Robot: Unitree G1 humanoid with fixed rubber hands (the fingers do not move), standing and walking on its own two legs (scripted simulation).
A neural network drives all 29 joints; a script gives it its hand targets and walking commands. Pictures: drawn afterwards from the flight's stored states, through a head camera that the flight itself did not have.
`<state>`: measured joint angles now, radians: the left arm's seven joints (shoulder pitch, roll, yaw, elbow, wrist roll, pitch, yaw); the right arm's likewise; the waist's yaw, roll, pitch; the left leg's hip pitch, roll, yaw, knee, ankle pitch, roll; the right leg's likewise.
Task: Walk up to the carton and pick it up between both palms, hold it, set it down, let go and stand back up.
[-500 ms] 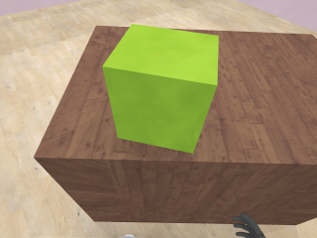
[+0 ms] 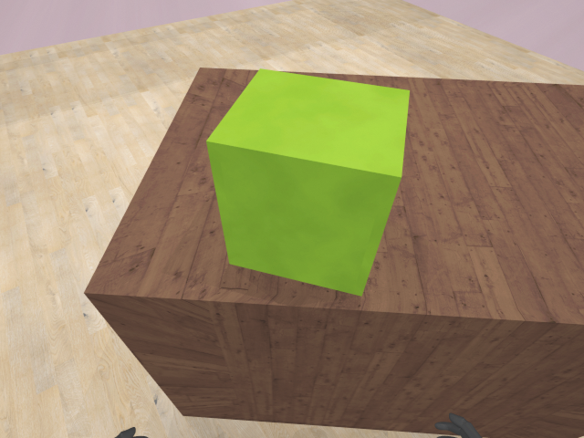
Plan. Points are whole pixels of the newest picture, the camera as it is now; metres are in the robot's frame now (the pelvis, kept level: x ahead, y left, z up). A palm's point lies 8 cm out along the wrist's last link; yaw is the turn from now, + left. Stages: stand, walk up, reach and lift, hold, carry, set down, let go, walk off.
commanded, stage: walk up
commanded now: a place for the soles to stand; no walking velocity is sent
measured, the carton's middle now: (311, 184) +0.47 -0.03 +0.11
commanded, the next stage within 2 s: reach and lift in 0.98 s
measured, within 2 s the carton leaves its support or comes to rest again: neither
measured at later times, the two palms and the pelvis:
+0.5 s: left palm out of the picture +0.07 +0.30 -0.11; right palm out of the picture +0.13 -0.24 -0.09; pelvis -0.02 +0.02 -0.01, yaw +3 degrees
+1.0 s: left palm out of the picture +0.05 +0.29 -0.11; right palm out of the picture +0.12 -0.23 -0.09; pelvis -0.02 +0.02 +0.00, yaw +4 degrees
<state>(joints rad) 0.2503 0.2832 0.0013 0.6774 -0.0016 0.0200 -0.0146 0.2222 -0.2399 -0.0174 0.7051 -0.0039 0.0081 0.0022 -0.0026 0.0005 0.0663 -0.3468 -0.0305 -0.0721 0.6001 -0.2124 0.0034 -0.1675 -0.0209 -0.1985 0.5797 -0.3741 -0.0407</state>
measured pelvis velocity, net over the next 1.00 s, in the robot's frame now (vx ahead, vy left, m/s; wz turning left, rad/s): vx -0.02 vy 0.02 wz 0.07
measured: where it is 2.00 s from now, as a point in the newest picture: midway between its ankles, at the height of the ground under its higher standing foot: outside the picture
